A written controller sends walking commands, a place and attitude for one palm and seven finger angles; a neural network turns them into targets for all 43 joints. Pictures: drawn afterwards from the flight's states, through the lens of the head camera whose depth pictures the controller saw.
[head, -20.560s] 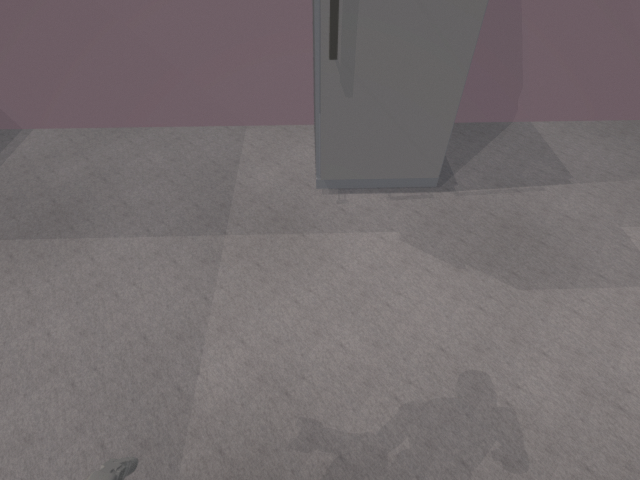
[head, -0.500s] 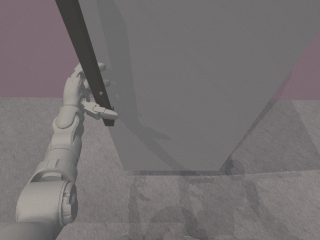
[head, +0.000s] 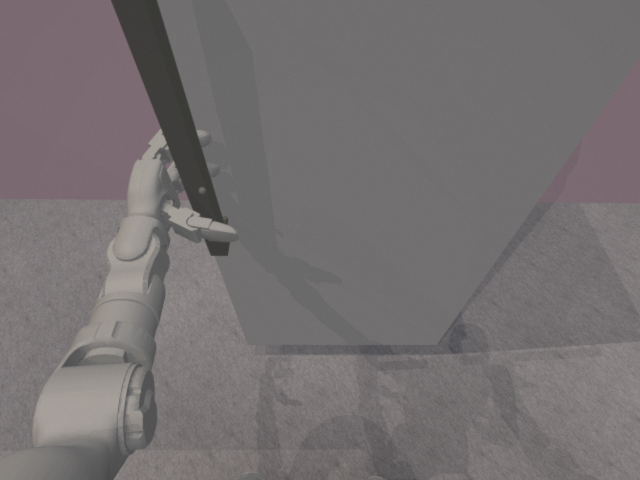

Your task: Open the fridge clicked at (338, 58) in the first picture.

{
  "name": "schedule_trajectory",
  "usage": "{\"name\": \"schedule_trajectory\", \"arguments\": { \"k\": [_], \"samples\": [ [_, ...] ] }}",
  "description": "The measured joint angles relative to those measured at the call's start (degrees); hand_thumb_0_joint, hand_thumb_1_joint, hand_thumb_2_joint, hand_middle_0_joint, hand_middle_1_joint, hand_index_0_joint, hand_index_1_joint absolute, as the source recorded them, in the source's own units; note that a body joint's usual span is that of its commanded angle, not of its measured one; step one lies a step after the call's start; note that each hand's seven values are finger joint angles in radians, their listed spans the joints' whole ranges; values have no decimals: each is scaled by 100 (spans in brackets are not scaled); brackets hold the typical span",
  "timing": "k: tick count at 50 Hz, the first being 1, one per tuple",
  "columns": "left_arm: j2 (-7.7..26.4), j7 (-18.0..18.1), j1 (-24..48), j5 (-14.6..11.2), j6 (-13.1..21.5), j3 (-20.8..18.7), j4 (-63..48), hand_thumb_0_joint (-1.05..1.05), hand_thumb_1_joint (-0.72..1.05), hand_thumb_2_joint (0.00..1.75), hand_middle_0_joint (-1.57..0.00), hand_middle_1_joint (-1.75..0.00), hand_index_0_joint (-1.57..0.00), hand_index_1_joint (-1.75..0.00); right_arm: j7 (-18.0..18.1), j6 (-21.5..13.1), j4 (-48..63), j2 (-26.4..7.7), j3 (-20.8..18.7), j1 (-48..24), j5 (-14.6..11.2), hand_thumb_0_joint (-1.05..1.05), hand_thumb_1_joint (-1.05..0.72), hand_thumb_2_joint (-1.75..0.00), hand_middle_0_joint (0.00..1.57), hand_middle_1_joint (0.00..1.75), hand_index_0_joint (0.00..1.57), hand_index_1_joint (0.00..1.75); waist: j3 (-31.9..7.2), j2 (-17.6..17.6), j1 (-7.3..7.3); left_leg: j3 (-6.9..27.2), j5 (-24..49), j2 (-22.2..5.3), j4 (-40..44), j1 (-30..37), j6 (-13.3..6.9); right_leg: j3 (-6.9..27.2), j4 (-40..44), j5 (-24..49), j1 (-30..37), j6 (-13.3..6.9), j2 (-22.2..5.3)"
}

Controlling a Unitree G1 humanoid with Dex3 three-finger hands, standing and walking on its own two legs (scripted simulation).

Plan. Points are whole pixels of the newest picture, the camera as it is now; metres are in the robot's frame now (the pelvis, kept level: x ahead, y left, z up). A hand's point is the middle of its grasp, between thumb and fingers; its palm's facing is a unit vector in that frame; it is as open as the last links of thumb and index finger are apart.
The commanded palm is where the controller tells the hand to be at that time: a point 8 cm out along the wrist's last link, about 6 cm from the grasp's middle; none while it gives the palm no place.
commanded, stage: slide the fingers in behind the handle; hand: left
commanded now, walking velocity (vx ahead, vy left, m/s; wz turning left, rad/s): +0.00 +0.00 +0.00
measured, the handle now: (183, 117) +0.50 +0.15 +0.18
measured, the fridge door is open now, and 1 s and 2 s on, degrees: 0 0 0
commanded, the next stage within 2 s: grip the handle and tug to test in 0.18 s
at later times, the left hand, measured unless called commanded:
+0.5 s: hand (206, 196) +0.44 +0.13 +0.11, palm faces -0.03 -1.00 -0.01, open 12.9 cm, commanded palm +0.41 +0.19 +0.10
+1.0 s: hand (209, 193) +0.45 +0.13 +0.10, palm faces -0.05 -1.00 -0.01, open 6.0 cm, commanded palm +0.42 +0.19 +0.10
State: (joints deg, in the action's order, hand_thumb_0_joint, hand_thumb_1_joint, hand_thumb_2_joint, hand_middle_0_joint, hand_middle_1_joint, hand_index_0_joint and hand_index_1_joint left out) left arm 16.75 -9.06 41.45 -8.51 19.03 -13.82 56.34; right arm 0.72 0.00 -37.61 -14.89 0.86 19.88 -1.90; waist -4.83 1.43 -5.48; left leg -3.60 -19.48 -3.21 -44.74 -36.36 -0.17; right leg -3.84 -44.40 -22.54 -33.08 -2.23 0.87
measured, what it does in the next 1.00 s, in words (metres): stands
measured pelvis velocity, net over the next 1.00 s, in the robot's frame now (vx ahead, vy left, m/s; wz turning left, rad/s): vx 0.00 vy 0.00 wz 0.00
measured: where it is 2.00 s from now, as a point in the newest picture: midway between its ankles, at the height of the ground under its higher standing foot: outside the picture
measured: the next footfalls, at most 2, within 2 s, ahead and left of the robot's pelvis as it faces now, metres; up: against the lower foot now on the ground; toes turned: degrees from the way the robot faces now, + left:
none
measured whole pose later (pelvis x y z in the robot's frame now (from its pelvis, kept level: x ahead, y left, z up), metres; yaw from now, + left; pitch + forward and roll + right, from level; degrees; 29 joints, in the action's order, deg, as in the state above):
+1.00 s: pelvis +0.00 +0.00 +0.00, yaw +0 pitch +11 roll -1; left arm 16.1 -8.5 41.9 -8.2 19.4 -13.1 56.9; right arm 0.9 0.0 -38.2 -15.1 0.7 20.7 -1.8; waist -4.7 1.6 -5.7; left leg -3.5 -19.1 -3.2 -44.7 -36.6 -0.2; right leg -3.8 -44.3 -22.1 -33.3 -2.2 1.0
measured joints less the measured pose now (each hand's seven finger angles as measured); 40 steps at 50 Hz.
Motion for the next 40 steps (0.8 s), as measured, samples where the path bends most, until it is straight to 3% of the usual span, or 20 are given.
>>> {"name": "schedule_trajectory", "arguments": {
  "k": [11, 21, 28, 40],
  "samples": [
    [-38, -36, -162, -45, -16, 99, -157, -1, -50, 30, -30, -120, -30, -120, -15, 15, 19, 20, 4, 4, -11, 1, -91, -90, 20, 30, 20, 30, 5, -3, 58, 10, -16, 18, -11, 50, -26, -6, 30, 3, 76, 29, -14],
    [-260, 142, -217, -27, -30, 278, -337, -1, -44, 33, -30, -121, -31, -121, -55, -18, -22, 44, -5, -54, 1, 1, -91, -90, 20, 30, 20, 30, -41, 25, 84, -5, -14, 45, -20, 84, -49, 11, 9, 5, 104, 54, -41],
    [-239, 303, -139, 57, -46, 260, -237, -1, -21, 43, -33, -125, -32, -124, -52, -24, 20, 66, 16, -68, 14, 1, -91, -90, 20, 30, 20, 30, 2, 24, 56, -6, 22, 46, -8, 92, -43, 13, -5, 25, 98, 44, -41],
    [-74, 168, 105, 30, 89, 149, 43, 0, 32, 65, -38, -132, -38, -131, 12, -59, -75, 10, 8, 4, 16, 1, -91, -90, 20, 30, 20, 30, 71, 6, 3, 22, 64, 22, -15, -35, -17, -9, -16, 59, -27, 13, -15]
  ]
}}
